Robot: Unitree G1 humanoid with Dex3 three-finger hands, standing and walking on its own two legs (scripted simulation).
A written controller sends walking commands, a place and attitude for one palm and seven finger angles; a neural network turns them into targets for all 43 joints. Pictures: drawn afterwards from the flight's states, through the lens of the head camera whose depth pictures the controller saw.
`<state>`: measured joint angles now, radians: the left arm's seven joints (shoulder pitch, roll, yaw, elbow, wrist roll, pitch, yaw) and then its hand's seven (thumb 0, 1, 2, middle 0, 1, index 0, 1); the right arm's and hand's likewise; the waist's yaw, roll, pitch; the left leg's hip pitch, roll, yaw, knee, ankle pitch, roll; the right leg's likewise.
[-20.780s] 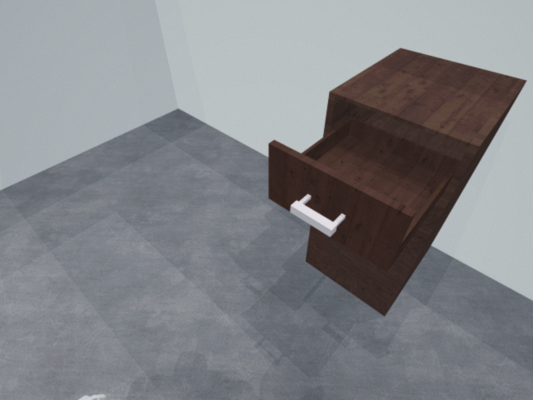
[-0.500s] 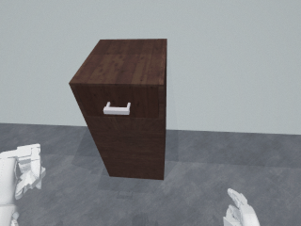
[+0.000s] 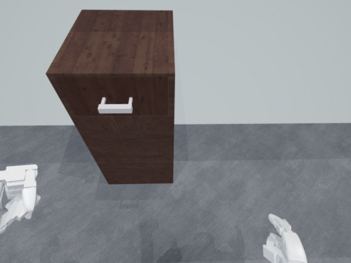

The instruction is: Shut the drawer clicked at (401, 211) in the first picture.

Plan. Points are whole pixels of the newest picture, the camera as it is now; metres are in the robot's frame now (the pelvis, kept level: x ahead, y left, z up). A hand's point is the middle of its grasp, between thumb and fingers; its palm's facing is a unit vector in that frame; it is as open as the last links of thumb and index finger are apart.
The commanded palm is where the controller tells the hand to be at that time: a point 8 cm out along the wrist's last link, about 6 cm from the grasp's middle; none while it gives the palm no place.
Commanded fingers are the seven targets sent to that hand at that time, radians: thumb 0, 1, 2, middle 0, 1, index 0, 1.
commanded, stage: step back with the hand held close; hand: left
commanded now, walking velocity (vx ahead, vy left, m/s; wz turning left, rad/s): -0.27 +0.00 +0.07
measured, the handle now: (116, 104) +0.59 +0.24 -0.05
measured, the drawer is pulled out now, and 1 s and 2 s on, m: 0.00 0.00 0.00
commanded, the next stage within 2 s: stop stepping back and stand still in 0.82 s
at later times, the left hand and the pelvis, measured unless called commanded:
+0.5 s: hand out of the picture +0.08 +0.26 +0.16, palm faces +0.42 -0.77 -0.47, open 3.2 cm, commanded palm +0.01 +0.30 +0.18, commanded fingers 0.00 0.90 0.90 -1.40 -1.60 -1.40 -1.60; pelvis -0.09 +0.01 -0.02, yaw +5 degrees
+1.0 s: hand out of the picture -0.01 +0.28 +0.17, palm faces +0.43 -0.80 -0.42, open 3.3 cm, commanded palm -0.08 +0.31 +0.18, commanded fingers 0.00 0.90 0.90 -1.40 -1.60 -1.40 -1.60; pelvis -0.20 +0.02 -0.01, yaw +2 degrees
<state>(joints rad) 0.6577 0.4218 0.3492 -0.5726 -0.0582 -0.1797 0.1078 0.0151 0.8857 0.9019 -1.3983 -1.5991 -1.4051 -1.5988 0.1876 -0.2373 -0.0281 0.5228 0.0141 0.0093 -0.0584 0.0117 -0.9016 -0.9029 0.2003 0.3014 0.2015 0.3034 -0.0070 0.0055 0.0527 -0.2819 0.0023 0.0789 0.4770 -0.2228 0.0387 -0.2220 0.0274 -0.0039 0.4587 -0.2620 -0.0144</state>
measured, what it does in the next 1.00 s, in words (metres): walks backwards: left foot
